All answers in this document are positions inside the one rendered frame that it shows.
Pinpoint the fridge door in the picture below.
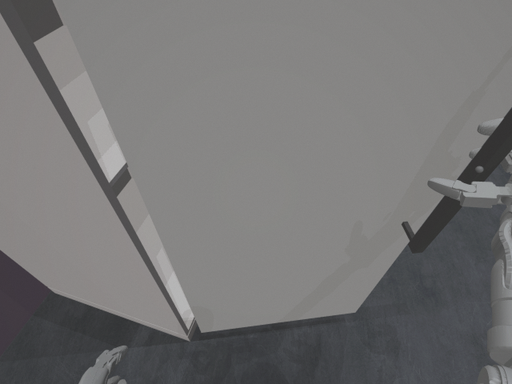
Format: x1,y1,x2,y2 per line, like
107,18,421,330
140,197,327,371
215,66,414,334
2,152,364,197
55,0,512,333

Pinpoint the robot left hand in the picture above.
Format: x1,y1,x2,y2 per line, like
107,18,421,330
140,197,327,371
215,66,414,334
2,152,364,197
79,346,128,384

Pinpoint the robot right upper arm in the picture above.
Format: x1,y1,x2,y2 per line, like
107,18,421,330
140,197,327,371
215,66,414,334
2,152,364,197
477,365,512,384

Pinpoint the robot right hand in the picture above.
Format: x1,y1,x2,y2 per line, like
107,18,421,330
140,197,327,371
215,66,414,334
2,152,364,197
427,118,512,208

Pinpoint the right robot forearm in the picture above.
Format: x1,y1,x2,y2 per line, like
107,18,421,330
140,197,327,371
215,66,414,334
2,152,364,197
487,205,512,369

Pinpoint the handle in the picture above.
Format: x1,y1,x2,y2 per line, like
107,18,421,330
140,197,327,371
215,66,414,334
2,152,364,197
402,108,512,254

